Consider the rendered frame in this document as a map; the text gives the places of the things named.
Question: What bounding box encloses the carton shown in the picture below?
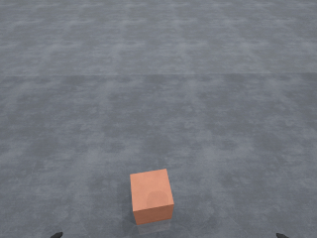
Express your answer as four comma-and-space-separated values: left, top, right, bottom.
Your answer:
130, 169, 174, 225

